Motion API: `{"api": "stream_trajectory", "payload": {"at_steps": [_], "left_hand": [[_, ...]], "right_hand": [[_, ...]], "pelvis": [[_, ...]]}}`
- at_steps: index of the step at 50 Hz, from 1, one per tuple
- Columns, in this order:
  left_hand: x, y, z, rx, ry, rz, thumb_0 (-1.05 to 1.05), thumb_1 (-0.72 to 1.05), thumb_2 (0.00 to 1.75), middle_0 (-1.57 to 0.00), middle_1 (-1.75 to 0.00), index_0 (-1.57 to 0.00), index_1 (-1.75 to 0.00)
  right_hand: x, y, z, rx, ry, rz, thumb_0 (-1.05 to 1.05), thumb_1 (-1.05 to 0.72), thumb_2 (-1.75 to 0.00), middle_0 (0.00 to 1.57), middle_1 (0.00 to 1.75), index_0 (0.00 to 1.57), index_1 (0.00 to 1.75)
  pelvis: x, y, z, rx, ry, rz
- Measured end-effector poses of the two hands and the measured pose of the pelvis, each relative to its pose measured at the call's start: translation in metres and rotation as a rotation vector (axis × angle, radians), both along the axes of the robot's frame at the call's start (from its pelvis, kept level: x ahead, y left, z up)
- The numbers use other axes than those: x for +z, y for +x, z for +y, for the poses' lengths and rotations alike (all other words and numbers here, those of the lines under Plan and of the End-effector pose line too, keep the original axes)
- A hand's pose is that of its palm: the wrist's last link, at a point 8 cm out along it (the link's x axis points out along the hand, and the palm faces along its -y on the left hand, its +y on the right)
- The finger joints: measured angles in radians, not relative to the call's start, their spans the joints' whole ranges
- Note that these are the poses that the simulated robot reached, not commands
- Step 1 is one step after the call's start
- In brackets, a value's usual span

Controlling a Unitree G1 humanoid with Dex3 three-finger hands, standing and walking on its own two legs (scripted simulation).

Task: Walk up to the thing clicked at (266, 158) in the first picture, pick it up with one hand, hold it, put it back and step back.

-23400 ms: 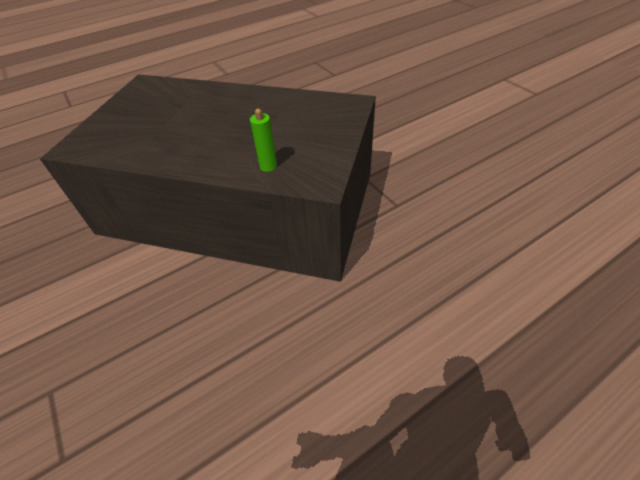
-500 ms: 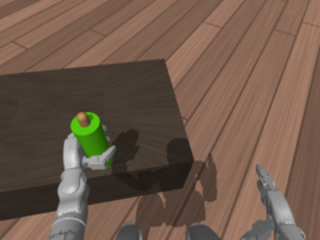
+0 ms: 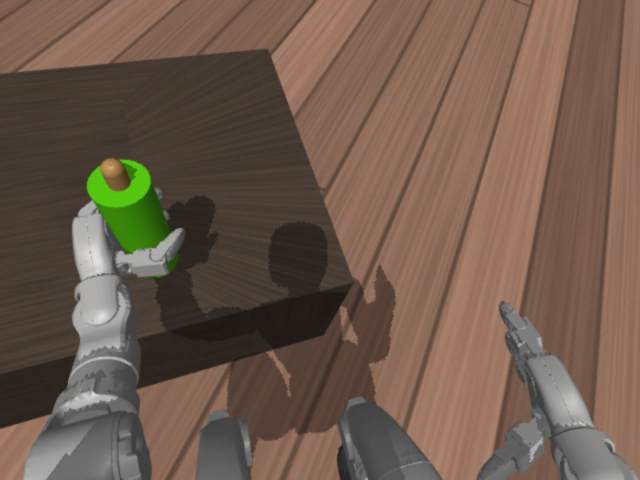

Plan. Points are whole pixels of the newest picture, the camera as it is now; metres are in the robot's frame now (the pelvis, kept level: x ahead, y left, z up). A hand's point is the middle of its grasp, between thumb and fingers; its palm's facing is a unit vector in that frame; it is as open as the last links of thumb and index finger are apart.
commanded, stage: crouch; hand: left
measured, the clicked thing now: (137, 220) +0.46 +0.17 +0.01
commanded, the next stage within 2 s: lower in 0.36 s
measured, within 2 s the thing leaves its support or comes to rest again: neither
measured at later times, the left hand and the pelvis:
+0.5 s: hand (159, 222) +0.49 +0.16 -0.06, palm faces +0.12 -0.99 -0.04, open 8.2 cm; pelvis -0.01 +0.00 -0.03, yaw -1 degrees
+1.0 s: hand (176, 245) +0.49 +0.16 -0.14, palm faces +0.07 -1.00 -0.04, open 8.2 cm; pelvis -0.01 +0.00 -0.07, yaw -2 degrees
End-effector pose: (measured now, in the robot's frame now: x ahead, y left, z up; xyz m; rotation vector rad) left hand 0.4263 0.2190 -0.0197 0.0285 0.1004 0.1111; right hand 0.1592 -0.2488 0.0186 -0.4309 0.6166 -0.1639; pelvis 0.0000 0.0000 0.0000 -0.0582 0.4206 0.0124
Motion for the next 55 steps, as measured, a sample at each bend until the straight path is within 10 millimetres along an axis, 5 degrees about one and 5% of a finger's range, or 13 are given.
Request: {"api": "stream_trajectory", "payload": {"at_steps": [7,21,32,44,55], "left_hand": [[-0.018,0.013,-0.004,-0.011,0.008,0.023,0.01,-0.15,1.04,-0.77,-0.95,-0.85,-0.98],[-0.039,0.03,-0.009,0.003,-0.001,0.013,0.01,-0.15,1.04,-0.77,-0.95,-0.85,-0.99],[-0.051,0.047,-0.006,-0.025,0.022,0.048,0.01,-0.15,1.04,-0.77,-0.96,-0.85,-0.99],[-0.109,0.048,-0.013,-0.036,-0.006,0.069,0.01,-0.14,1.03,-0.76,-0.96,-0.84,-1.0],[-0.118,0.042,-0.007,-0.045,0.016,0.062,0.01,-0.14,1.03,-0.76,-0.96,-0.84,-0.99]], "right_hand": [[-0.007,-0.003,-0.002,-0.001,-0.001,0.014,-0.01,0.54,-0.05,0.06,0.05,0.06,0.05],[0.013,-0.006,-0.017,-0.028,-0.112,-0.041,-0.01,0.53,-0.06,0.06,0.05,0.06,0.05],[-0.009,-0.01,-0.014,-0.04,-0.094,-0.017,0.0,0.52,-0.06,0.06,0.05,0.06,0.05],[-0.015,-0.011,-0.014,-0.02,-0.171,-0.014,-0.01,0.52,-0.06,0.06,0.05,0.06,0.05],[-0.014,-0.002,-0.012,-0.017,-0.189,-0.054,0.0,0.51,-0.06,0.06,0.05,0.06,0.05]], "pelvis": [[-0.011,0.0,-0.003,-0.003,-0.002,0.037],[-0.024,-0.004,-0.003,-0.007,-0.013,0.065],[-0.036,-0.009,0.002,-0.009,-0.025,0.102],[-0.063,-0.013,0.003,-0.022,-0.03,0.156],[-0.072,-0.009,0.003,-0.017,-0.04,0.162]]}}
